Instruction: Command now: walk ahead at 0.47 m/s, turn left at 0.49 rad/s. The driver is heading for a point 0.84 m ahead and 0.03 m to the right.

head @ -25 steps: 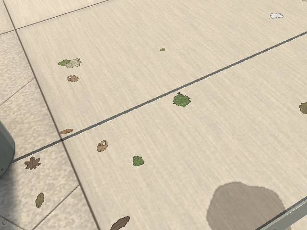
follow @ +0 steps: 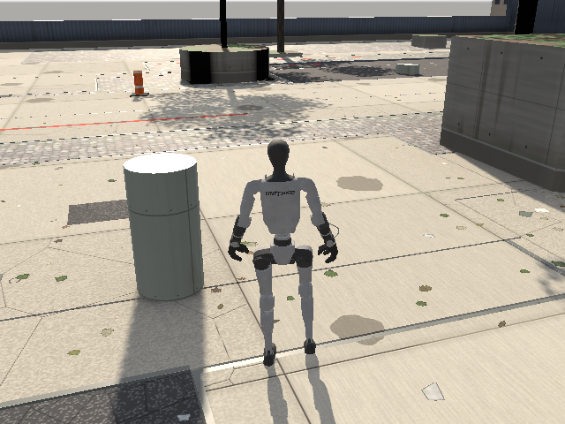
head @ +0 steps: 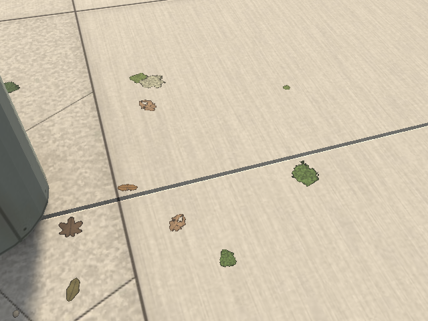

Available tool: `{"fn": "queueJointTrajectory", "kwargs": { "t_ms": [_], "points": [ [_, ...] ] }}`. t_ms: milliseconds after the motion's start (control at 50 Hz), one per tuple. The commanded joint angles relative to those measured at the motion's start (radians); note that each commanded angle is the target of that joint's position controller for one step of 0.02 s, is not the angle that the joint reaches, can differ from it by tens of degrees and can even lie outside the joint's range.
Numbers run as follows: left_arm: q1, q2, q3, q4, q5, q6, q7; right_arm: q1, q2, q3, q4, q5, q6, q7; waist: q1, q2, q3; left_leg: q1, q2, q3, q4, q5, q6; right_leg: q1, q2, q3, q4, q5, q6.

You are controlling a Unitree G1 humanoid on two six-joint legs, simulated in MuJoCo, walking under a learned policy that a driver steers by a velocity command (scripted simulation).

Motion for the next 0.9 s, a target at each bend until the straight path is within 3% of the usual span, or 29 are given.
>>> {"fn": "queueJointTrajectory", "kwargs": {
  "t_ms": [20, 100, 140, 200, 260, 280, 300, 320, 340, 360, 380, 400, 420, 440, 480, 520, 560, 620, 700, 760, 780, 800, 820, 840, 860, 880, 900],
  "points": [
    [-0.056, 0.087, 0.026, -0.095, 0.013, -0.011, 0.002, -0.017, -0.165, -0.041, -0.072, -0.002, -0.012, -0.018, 0.011, 0.111, -0.008, 0.124, 0.236, -0.286, -0.224, 0.234, 0.194, -0.196, -0.029, 0.016, -0.079, 0.105, 0.036],
    [-0.212, 0.03, 0.004, -0.134, 0.006, -0.009, 0.005, 0.04, -0.183, -0.05, -0.039, 0.01, -0.007, -0.04, -0.033, 0.114, 0.021, 0.029, 0.159, -0.191, -0.204, 0.301, 0.137, -0.094, 0.029, -0.003, -0.386, 0.328, 0.062],
    [-0.277, 0.019, -0.003, -0.142, -0.005, -0.014, -0.007, 0.084, -0.179, -0.049, -0.018, 0.014, -0.005, -0.045, -0.064, 0.124, 0.021, 0.034, 0.169, -0.195, -0.205, 0.259, 0.123, -0.04, 0.046, -0.012, -0.488, 0.414, 0.057],
    [-0.33, 0.039, 0.003, -0.154, -0.012, -0.025, -0.022, 0.133, -0.168, -0.045, 0.013, 0.017, -0.001, -0.049, -0.077, 0.128, 0.032, 0.133, 0.221, -0.245, -0.171, 0.25, 0.113, -0.034, 0.045, 0.016, -0.571, 0.44, 0.021],
    [-0.291, 0.07, 0.017, -0.146, -0.011, -0.028, -0.024, 0.13, -0.178, -0.052, 0.026, 0.009, 0.012, -0.053, -0.046, 0.151, 0.022, 0.252, 0.263, -0.268, -0.085, 0.432, 0.091, -0.007, 0.048, 0.01, -0.594, 0.307, -0.031],
    [-0.239, 0.087, 0.027, -0.139, -0.01, -0.029, -0.02, 0.123, -0.189, -0.055, 0.026, 0.008, 0.018, -0.055, -0.015, 0.15, -0.015, 0.276, 0.251, -0.259, -0.002, 0.591, 0.078, 0.066, 0.071, -0.015, -0.61, 0.248, -0.053],
    [-0.121, 0.117, 0.044, -0.112, -0.009, -0.03, -0.014, 0.11, -0.18, -0.05, 0.021, 0.001, 0.023, -0.054, 0.049, 0.141, -0.105, 0.255, 0.21, -0.223, 0.145, 0.711, 0.057, 0.243, 0.07, -0.034, -0.624, 0.283, -0.091],
    [0.052, 0.156, 0.053, -0.09, 0.006, -0.028, -0.007, 0.091, -0.146, -0.033, -0.007, -0.014, 0.024, -0.051, 0.125, 0.1, -0.259, 0.089, 0.163, -0.202, 0.393, 0.565, 0.032, 0.553, -0.06, 0.095, -0.552, 0.317, -0.161],
    [0.167, 0.229, 0.077, -0.051, 0.008, -0.019, -0.009, 0.254, -0.047, -0.003, -0.001, -0.001, 0.01, -0.044, 0.082, -0.184, -0.426, -0.311, -0.013, -0.119, 0.8, -0.018, -0.052, 0.968, -0.303, 0.552, -0.58, 0.155, -0.343],
    [0.191, 0.145, 0.059, -0.035, -0.019, -0.015, -0.016, 0.254, -0.1, -0.006, 0.013, 0.014, -0.003, -0.039, 0.099, -0.213, -0.429, -0.449, -0.012, -0.172, 0.909, -0.343, -0.054, 0.971, -0.347, 0.769, -0.724, -0.03, -0.345],
    [0.118, 0.096, 0.043, -0.042, -0.026, -0.01, -0.008, 0.118, -0.174, -0.027, -0.011, 0.032, -0.008, -0.035, 0.113, -0.104, -0.24, -0.514, 0.049, -0.159, 0.951, -0.274, -0.049, 0.819, -0.31, 0.624, -0.753, -0.103, -0.296],
    [0.055, 0.085, 0.035, -0.045, -0.015, -0.003, -0.005, 0.02, -0.167, -0.022, -0.042, 0.024, -0.013, -0.033, 0.095, -0.005, -0.134, -0.498, 0.092, -0.113, 0.911, -0.195, -0.046, 0.651, -0.272, 0.508, -0.783, -0.046, -0.268],
    [0.012, 0.071, 0.028, -0.041, -0.006, 0.001, -0.006, -0.033, -0.152, -0.023, -0.059, 0.006, -0.017, -0.03, 0.066, 0.029, -0.045, -0.482, 0.126, -0.087, 0.847, -0.148, -0.048, 0.514, -0.235, 0.425, -0.817, 0.057, -0.262],
    [-0.01, 0.055, 0.021, -0.041, 0.004, -0.003, -0.006, -0.025, -0.14, -0.025, -0.058, 0.0, -0.016, -0.028, 0.031, 0.003, -0.022, -0.433, 0.158, -0.085, 0.796, -0.114, -0.05, 0.434, -0.201, 0.364, -0.844, 0.138, -0.254],
    [-0.021, 0.047, 0.019, -0.03, -0.004, -0.009, -0.008, 0.02, -0.098, -0.016, -0.042, 0.003, -0.007, -0.025, -0.001, -0.04, -0.022, -0.382, 0.175, -0.063, 0.724, -0.095, -0.062, 0.369, -0.165, 0.282, -0.886, 0.226, -0.258],
    [-0.009, 0.074, 0.026, -0.009, -0.015, -0.016, -0.006, -0.016, -0.075, -0.006, -0.056, -0.009, -0.002, -0.026, -0.002, -0.037, 0.0, -0.4, 0.19, -0.039, 0.624, -0.057, -0.084, 0.335, -0.163, 0.216, -0.918, 0.309, -0.271],
    [0.006, 0.1, 0.032, 0.005, -0.017, -0.013, -0.002, -0.082, -0.062, 0.003, -0.076, -0.017, -0.009, -0.024, 0.016, -0.021, 0.01, -0.404, 0.196, -0.025, 0.492, 0.06, -0.096, 0.333, -0.146, 0.156, -0.935, 0.349, -0.264],
    [0.044, 0.119, 0.034, 0.028, -0.026, -0.002, 0.003, -0.194, -0.047, 0.012, -0.098, -0.011, -0.022, -0.013, 0.06, -0.015, 0.026, -0.344, 0.165, 0.007, 0.276, 0.245, -0.097, 0.331, -0.107, 0.077, -0.936, 0.348, -0.226],
    [0.139, 0.133, 0.034, 0.073, -0.034, 0.02, 0.0, -0.31, -0.06, 0.006, -0.138, 0.007, -0.034, 0.009, 0.101, -0.022, 0.048, -0.313, 0.13, 0.015, 0.148, 0.277, -0.076, 0.419, -0.154, 0.106, -0.895, 0.318, -0.211],
    [0.14, 0.159, 0.041, 0.09, -0.037, 0.034, 0.009, -0.273, -0.103, -0.013, -0.139, 0.005, -0.046, 0.014, 0.05, -0.052, 0.045, -0.239, 0.108, 0.003, 0.07, 0.167, -0.046, 0.492, -0.191, 0.164, -0.818, 0.372, -0.185],
    [0.124, 0.165, 0.042, 0.091, -0.035, 0.038, 0.011, -0.201, -0.128, -0.027, -0.12, 0.004, -0.05, 0.009, -0.001, -0.046, 0.004, -0.124, 0.087, 0.022, 0.032, 0.155, -0.027, 0.486, -0.169, 0.148, -0.729, 0.485, -0.167],
    [0.129, 0.14, 0.031, 0.091, -0.027, 0.037, 0.011, -0.074, -0.172, -0.05, -0.088, -0.001, -0.052, -0.001, -0.064, -0.029, -0.09, 0.08, 0.099, 0.023, 0.031, 0.158, 0.0, 0.429, -0.113, 0.109, -0.559, 0.528, -0.136],
    [0.118, 0.07, 0.004, 0.057, -0.002, 0.033, 0.011, 0.106, -0.244, -0.069, -0.07, -0.024, -0.049, -0.015, -0.137, 0.074, -0.258, 0.367, 0.294, -0.169, 0.076, 0.144, 0.069, 0.243, -0.043, 0.065, -0.251, 0.303, -0.092],
    [0.26, -0.029, -0.022, 0.038, -0.029, 0.015, 0.013, 0.144, -0.304, -0.08, -0.048, -0.038, -0.034, -0.016, -0.07, 0.354, -0.385, 0.641, 0.499, -0.589, -0.02, -0.046, 0.207, -0.106, 0.101, 0.027, 0.065, -0.26, -0.026],
    [0.204, 0.087, 0.003, 0.053, -0.056, 0.008, 0.015, 0.142, -0.194, -0.056, -0.048, -0.026, -0.027, -0.016, -0.112, 0.253, -0.326, 0.582, 0.476, -0.629, -0.098, -0.194, 0.19, -0.216, 0.056, 0.115, 0.175, -0.282, -0.02],
    [0.117, 0.13, 0.02, 0.03, -0.066, 0.009, 0.016, 0.091, -0.149, -0.041, -0.044, -0.018, -0.025, -0.021, -0.11, 0.197, -0.19, 0.479, 0.446, -0.474, -0.111, -0.173, 0.147, -0.267, 0.013, 0.1, 0.197, -0.196, -0.023],
    [0.074, 0.117, 0.02, 0.022, -0.054, 0.013, 0.02, 0.029, -0.126, -0.032, -0.044, -0.019, -0.027, -0.021, -0.083, 0.139, -0.126, 0.365, 0.406, -0.369, -0.132, -0.069, 0.125, -0.242, -0.026, 0.077, 0.172, -0.119, -0.017]
  ]
}}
